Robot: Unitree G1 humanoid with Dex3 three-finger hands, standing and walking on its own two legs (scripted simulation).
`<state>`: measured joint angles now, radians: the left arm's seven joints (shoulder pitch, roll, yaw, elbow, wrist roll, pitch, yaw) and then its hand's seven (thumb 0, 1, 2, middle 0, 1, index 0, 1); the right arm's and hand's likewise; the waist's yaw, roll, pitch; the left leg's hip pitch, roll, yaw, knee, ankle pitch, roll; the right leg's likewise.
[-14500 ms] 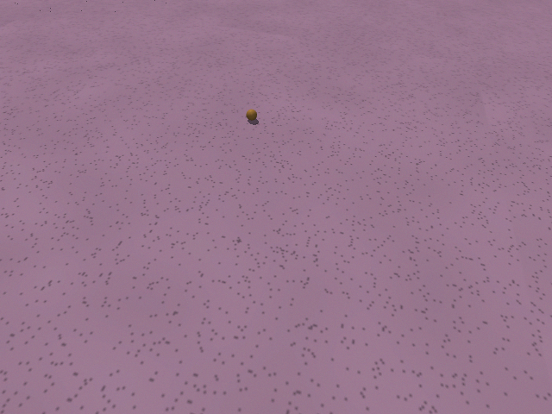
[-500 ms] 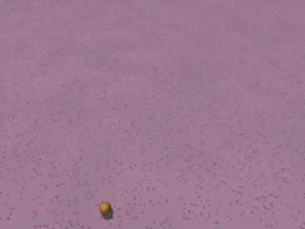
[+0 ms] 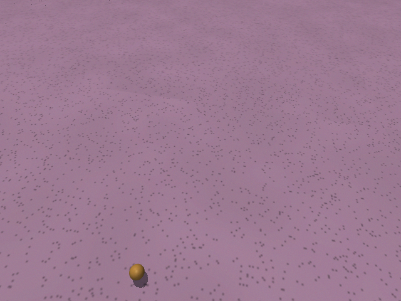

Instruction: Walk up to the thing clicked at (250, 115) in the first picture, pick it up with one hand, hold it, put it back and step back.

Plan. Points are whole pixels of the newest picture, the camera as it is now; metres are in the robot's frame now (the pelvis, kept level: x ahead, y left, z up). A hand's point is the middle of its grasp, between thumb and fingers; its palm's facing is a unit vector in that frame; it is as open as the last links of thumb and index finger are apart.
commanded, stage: stand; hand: left
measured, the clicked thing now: (136, 272) +0.39 +0.26 -0.75
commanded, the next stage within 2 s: rise first in 1.62 s
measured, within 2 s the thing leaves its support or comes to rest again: neither
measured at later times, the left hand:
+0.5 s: hand out of the picture +0.07 +0.25 -0.16, palm faces -0.03 -0.94 -0.34, open 7.4 cm
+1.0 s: hand out of the picture +0.07 +0.25 -0.16, palm faces -0.03 -0.94 -0.34, open 7.4 cm
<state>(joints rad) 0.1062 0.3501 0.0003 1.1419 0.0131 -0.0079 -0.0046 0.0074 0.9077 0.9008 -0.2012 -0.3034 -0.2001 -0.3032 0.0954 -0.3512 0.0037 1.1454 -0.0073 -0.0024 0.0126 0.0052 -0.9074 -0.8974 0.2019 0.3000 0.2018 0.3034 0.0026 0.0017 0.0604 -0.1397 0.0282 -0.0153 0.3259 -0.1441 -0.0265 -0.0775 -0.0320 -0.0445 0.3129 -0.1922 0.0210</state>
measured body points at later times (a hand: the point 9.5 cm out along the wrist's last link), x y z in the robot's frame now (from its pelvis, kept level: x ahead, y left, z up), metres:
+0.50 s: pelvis +0.00 +0.00 +0.00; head +0.01 +0.00 +0.45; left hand +0.07 +0.30 -0.13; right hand +0.08 -0.30 -0.13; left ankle +0.02 +0.14 -0.75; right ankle -0.01 -0.13 -0.75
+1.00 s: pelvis +0.00 +0.00 +0.00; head +0.01 +0.00 +0.45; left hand +0.07 +0.30 -0.13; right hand +0.08 -0.30 -0.13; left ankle +0.02 +0.14 -0.75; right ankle -0.01 -0.13 -0.75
